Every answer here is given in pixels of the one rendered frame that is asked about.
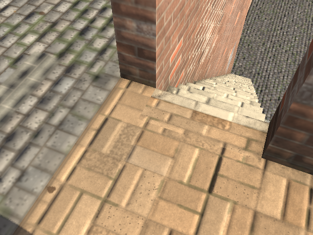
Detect stairs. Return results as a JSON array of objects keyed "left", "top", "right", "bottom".
[{"left": 166, "top": 73, "right": 266, "bottom": 121}]

